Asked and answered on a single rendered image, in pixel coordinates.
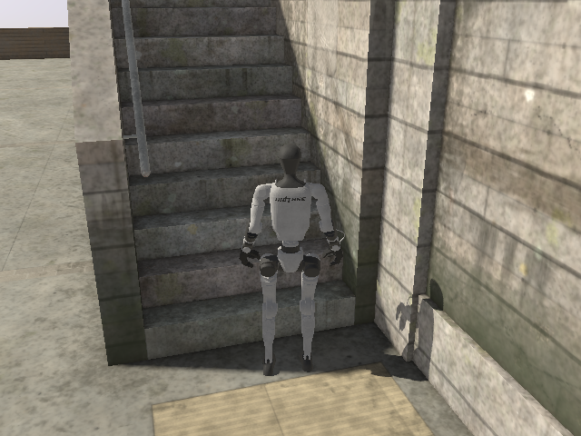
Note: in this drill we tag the robot right hand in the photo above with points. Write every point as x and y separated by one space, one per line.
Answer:
328 252

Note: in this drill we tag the robot left foot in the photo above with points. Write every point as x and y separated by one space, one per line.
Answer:
268 367

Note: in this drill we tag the right robot upper arm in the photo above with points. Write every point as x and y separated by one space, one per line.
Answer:
318 192

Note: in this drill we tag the left robot forearm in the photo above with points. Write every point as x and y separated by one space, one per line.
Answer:
249 239

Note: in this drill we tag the right robot forearm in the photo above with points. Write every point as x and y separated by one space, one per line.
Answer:
333 238

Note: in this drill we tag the left robot upper arm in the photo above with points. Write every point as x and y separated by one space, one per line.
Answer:
261 193

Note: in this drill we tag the robot right shin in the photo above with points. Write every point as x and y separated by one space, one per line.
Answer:
307 330

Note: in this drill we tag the robot left hand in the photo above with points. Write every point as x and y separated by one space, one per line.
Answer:
252 254

